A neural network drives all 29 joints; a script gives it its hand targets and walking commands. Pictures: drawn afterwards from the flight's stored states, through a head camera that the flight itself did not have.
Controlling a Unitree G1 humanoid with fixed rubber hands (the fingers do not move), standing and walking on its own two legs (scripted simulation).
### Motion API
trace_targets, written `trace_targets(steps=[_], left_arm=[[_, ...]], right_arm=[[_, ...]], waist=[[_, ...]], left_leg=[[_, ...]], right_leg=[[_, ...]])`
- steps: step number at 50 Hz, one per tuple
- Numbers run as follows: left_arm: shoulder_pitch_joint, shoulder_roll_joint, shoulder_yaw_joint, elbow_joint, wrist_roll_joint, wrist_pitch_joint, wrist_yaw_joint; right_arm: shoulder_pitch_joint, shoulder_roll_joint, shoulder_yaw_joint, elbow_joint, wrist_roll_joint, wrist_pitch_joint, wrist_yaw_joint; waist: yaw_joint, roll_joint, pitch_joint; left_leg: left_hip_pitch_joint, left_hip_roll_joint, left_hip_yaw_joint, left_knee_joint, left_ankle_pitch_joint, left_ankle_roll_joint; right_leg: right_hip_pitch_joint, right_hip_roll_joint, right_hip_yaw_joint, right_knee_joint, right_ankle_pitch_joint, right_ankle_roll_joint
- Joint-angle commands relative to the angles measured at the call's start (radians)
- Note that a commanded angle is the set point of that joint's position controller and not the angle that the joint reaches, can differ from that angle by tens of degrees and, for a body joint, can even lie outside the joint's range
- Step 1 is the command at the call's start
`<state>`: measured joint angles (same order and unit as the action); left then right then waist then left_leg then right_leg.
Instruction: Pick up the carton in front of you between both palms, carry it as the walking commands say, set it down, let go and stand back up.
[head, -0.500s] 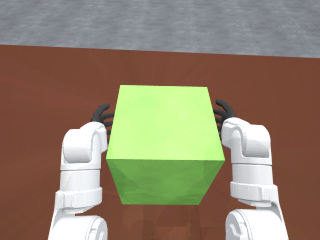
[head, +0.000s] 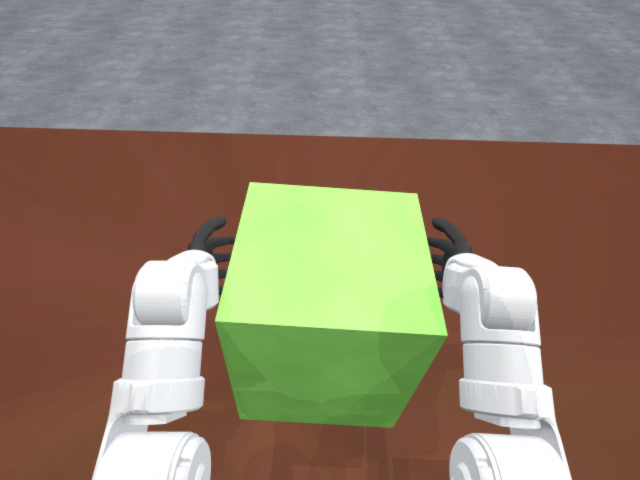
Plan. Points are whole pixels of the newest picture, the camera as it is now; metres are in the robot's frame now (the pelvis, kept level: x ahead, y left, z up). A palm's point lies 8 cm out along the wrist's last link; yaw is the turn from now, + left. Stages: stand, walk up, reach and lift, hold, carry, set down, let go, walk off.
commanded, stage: carry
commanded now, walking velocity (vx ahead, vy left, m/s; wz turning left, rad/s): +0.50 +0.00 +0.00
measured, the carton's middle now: (324, 311) +0.35 -0.01 +0.02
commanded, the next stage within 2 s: none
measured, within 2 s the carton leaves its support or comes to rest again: neither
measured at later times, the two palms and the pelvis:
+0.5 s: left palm (233, 148) +0.65 +0.14 +0.05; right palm (400, 138) +0.68 -0.16 +0.06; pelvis +0.32 -0.04 -0.05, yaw +2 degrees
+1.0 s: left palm (244, 80) +0.98 +0.15 +0.00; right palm (370, 82) +0.98 -0.15 +0.01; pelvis +0.63 +0.01 -0.09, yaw +0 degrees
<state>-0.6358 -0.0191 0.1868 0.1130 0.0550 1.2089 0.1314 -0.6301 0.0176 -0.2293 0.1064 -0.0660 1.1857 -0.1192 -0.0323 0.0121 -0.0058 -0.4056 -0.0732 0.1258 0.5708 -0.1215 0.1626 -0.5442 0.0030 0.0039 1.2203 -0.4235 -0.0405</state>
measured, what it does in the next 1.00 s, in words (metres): goes down: right foot 0.05 m lower, then left foot 0.04 m lower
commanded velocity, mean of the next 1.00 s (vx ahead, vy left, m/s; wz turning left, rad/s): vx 0.50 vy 0.00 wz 0.00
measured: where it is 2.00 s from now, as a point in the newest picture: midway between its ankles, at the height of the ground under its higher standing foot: (307, 254)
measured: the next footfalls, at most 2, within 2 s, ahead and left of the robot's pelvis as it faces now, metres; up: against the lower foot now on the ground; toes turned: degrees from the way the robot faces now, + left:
right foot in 0.34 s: +0.37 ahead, -0.07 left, -0.05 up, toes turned -1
left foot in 0.84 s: +0.70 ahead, +0.04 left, -0.09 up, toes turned +3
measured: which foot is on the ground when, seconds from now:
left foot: down 0.00-0.34, up 0.36-0.82, down 0.84-1.00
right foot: up 0.00-0.32, down 0.34-0.84, up 0.86-1.00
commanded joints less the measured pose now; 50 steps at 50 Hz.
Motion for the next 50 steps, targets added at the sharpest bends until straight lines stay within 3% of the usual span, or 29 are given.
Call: trace_targets(steps=[1, 3, 5, 11, 13, 15, 16, 17, 18, 19, 20, 21, 23, 24, 27, 30, 37, 39, 40, 41, 42, 43, 44, 45, 46, 47, 48, 50], left_arm=[[-0.718, -1.106, -0.631, -0.163, -0.388, -0.06, -0.202], [-0.68, -1.101, -0.637, -0.174, -0.367, -0.073, -0.186], [-0.658, -1.087, -0.649, -0.195, -0.353, -0.082, -0.176], [-0.655, -1.0, -0.682, -0.253, -0.345, -0.071, -0.167], [-0.626, -0.961, -0.668, -0.228, -0.336, -0.055, -0.176], [-0.599, -0.922, -0.639, -0.184, -0.325, -0.039, -0.187], [-0.593, -0.905, -0.621, -0.167, -0.321, -0.032, -0.194], [-0.589, -0.888, -0.601, -0.14, -0.322, -0.025, -0.203], [-0.612, -0.86, -0.574, -0.096, -0.315, -0.021, -0.207], [-0.599, -0.882, -0.565, -0.054, -0.335, -0.015, -0.214], [-0.636, -0.932, -0.574, -0.081, -0.362, -0.025, -0.224], [-0.704, -1.004, -0.602, -0.106, -0.399, -0.029, -0.235], [-0.848, -1.098, -0.655, -0.18, -0.471, -0.038, -0.251], [-0.872, -1.123, -0.668, -0.196, -0.494, -0.042, -0.254], [-0.828, -1.139, -0.667, -0.209, -0.51, -0.052, -0.254], [-0.771, -1.126, -0.67, -0.217, -0.503, -0.06, -0.256], [-0.691, -1.047, -0.682, -0.216, -0.479, -0.054, -0.257], [-0.66, -1.032, -0.677, -0.17, -0.468, -0.051, -0.26], [-0.659, -1.03, -0.675, -0.146, -0.466, -0.05, -0.263], [-0.672, -1.028, -0.675, -0.123, -0.467, -0.049, -0.266], [-0.681, -1.024, -0.67, -0.101, -0.461, -0.049, -0.268], [-0.695, -1.029, -0.66, -0.067, -0.452, -0.044, -0.268], [-0.704, -1.033, -0.634, -0.037, -0.452, -0.032, -0.262], [-0.722, -1.036, -0.629, -0.051, -0.441, -0.031, -0.256], [-0.762, -1.056, -0.63, -0.076, -0.444, -0.037, -0.251], [-0.792, -1.075, -0.622, -0.101, -0.439, -0.045, -0.243], [-0.79, -1.088, -0.613, -0.114, -0.429, -0.051, -0.234], [-0.765, -1.107, -0.617, -0.135, -0.413, -0.062, -0.216]], right_arm=[[-0.779, 1.161, 0.708, -0.145, 0.51, -0.021, 0.261], [-0.741, 1.159, 0.712, -0.15, 0.511, -0.028, 0.264], [-0.713, 1.145, 0.718, -0.159, 0.508, -0.035, 0.267], [-0.645, 1.059, 0.73, -0.172, 0.49, -0.034, 0.262], [-0.606, 1.028, 0.721, -0.132, 0.476, -0.027, 0.258], [-0.594, 1.01, 0.714, -0.078, 0.468, -0.019, 0.259], [-0.6, 1.002, 0.709, -0.048, 0.464, -0.017, 0.26], [-0.622, 0.99, 0.698, -0.026, 0.456, -0.013, 0.259], [-0.641, 1.016, 0.681, 0.009, 0.457, 0.002, 0.256], [-0.645, 1.009, 0.661, 0.015, 0.446, 0.009, 0.248], [-0.674, 1.032, 0.653, -0.015, 0.443, 0.008, 0.244], [-0.725, 1.053, 0.652, -0.037, 0.435, 0.003, 0.239], [-0.754, 1.086, 0.642, -0.073, 0.423, -0.01, 0.222], [-0.747, 1.094, 0.638, -0.087, 0.418, -0.015, 0.214], [-0.673, 1.107, 0.645, -0.084, 0.392, -0.026, 0.194], [-0.629, 1.099, 0.664, -0.099, 0.373, -0.038, 0.182], [-0.607, 1.02, 0.693, -0.15, 0.354, -0.023, 0.172], [-0.583, 0.99, 0.675, -0.115, 0.334, -0.012, 0.181], [-0.574, 0.974, 0.663, -0.091, 0.324, -0.008, 0.186], [-0.563, 0.962, 0.649, -0.068, 0.317, -0.006, 0.192], [-0.561, 0.939, 0.629, -0.051, 0.312, -0.004, 0.2], [-0.56, 0.928, 0.603, -0.01, 0.308, 0.002, 0.209], [-0.566, 0.905, 0.588, 0.036, 0.305, 0.0, 0.211], [-0.551, 0.949, 0.591, 0.063, 0.327, -0.004, 0.219], [-0.588, 1.008, 0.609, 0.03, 0.365, -0.011, 0.231], [-0.672, 1.064, 0.633, -0.025, 0.405, -0.016, 0.241], [-0.745, 1.107, 0.656, -0.068, 0.444, -0.02, 0.247], [-0.8, 1.157, 0.691, -0.112, 0.496, -0.03, 0.252]], waist=[[0.002, 0.063, -0.473], [-0.017, 0.086, -0.487], [-0.032, 0.093, -0.49], [-0.079, 0.088, -0.435], [-0.069, 0.095, -0.422], [0.002, 0.081, -0.446], [0.056, 0.057, -0.468], [0.055, -0.069, -0.499], [0.086, -0.279, -0.599], [0.089, -0.231, -0.621], [0.118, -0.214, -0.629], [0.098, -0.078, -0.536], [0.055, -0.013, -0.442], [0.052, -0.028, -0.436], [0.072, -0.094, -0.463], [0.1, -0.121, -0.478], [0.152, -0.123, -0.428], [0.131, -0.129, -0.426], [0.096, -0.131, -0.44], [0.038, -0.106, -0.465], [0.01, -0.033, -0.488], [0.026, 0.124, -0.529], [-0.029, 0.275, -0.641], [-0.048, 0.21, -0.648], [-0.034, 0.126, -0.564], [-0.017, 0.027, -0.498], [0.003, -0.005, -0.467], [0.015, 0.023, -0.457]], left_leg=[[0.453, 0.302, -0.371, -0.154, 0.464, 0.016], [0.528, 0.283, -0.317, -0.117, 0.639, 0.0], [0.574, 0.256, -0.275, -0.096, 0.735, -0.015], [0.604, 0.151, -0.168, -0.021, 0.708, -0.031], [0.548, 0.149, -0.146, 0.064, 0.656, -0.034], [0.459, 0.147, -0.107, 0.255, 0.64, -0.068], [0.318, 0.128, -0.083, 0.414, 0.473, -0.087], [0.065, 0.08, -0.073, 0.589, -0.074, -0.093], [-0.242, -0.031, -0.116, 0.835, -0.534, -0.156], [-0.336, 0.013, -0.164, 0.912, -0.527, -0.124], [-0.419, 0.033, -0.179, 0.95, -0.485, -0.111], [-0.409, 0.071, -0.178, 0.866, -0.4, -0.105], [-0.309, 0.105, -0.175, 0.694, -0.3, -0.117], [-0.27, 0.11, -0.161, 0.638, -0.281, -0.122], [-0.312, 0.114, -0.114, 0.524, -0.185, -0.13], [-0.397, 0.103, -0.088, 0.42, -0.052, -0.128], [-0.258, 0.004, 0.012, -0.054, 0.282, -0.099], [-0.085, 0.0, 0.012, -0.161, 0.381, -0.069], [0.035, 0.003, 0.017, -0.193, 0.396, -0.06], [0.203, 0.035, 0.009, -0.25, 0.451, -0.056], [0.407, 0.142, -0.088, -0.172, 0.6, -0.062], [0.651, 0.356, -0.319, 0.051, 1.043, -0.027], [0.853, 0.512, -0.629, 0.036, 0.803, 0.181], [0.796, 0.478, -0.698, -0.04, 0.335, 0.209], [0.67, 0.399, -0.65, -0.112, 0.114, 0.164], [0.551, 0.369, -0.589, -0.146, 0.092, 0.122], [0.457, 0.355, -0.538, -0.167, 0.127, 0.103], [0.355, 0.322, -0.46, -0.188, 0.168, 0.058]], right_leg=[[-0.14, -0.037, -0.007, -0.114, 0.078, 0.016], [-0.2, -0.034, -0.028, -0.18, 0.153, 0.022], [-0.227, -0.023, -0.049, -0.255, 0.247, 0.022], [-0.108, 0.061, -0.139, -0.681, 0.558, -0.005], [0.034, 0.072, -0.144, -0.791, 0.661, -0.035], [0.257, 0.058, -0.151, -0.872, 0.715, -0.056], [0.449, -0.009, -0.095, -0.871, 0.776, -0.058], [0.675, -0.181, 0.078, -0.695, 1.13, -0.055], [0.964, -0.412, 0.426, -0.605, 1.297, -0.246], [0.988, -0.417, 0.499, -0.616, 1.046, -0.284], [0.917, -0.403, 0.587, -0.719, 0.545, -0.34], [0.757, -0.332, 0.529, -0.787, 0.362, -0.28], [0.531, -0.271, 0.375, -0.833, 0.452, -0.21], [0.481, -0.256, 0.334, -0.835, 0.482, -0.193], [0.562, -0.223, 0.234, -0.792, 0.75, -0.153], [0.689, -0.192, 0.172, -0.742, 0.992, -0.122], [0.749, -0.08, 0.056, -0.654, 0.994, -0.1], [0.692, -0.082, 0.033, -0.567, 0.955, -0.083], [0.647, -0.083, 0.018, -0.482, 0.967, -0.066], [0.563, -0.076, -0.021, -0.337, 0.91, -0.043], [0.371, -0.041, -0.028, -0.167, 0.597, -0.029], [0.097, 0.027, -0.042, -0.02, -0.09, -0.012], [-0.168, 0.098, 0.02, 0.246, -0.253, 0.025], [-0.228, 0.047, 0.051, 0.276, -0.197, -0.006], [-0.256, 0.018, 0.049, 0.21, -0.125, -0.019], [-0.237, -0.008, 0.043, 0.131, -0.059, -0.015], [-0.2, -0.028, 0.038, 0.071, -0.021, -0.008], [-0.127, -0.042, 0.018, -0.03, 0.023, 0.007]])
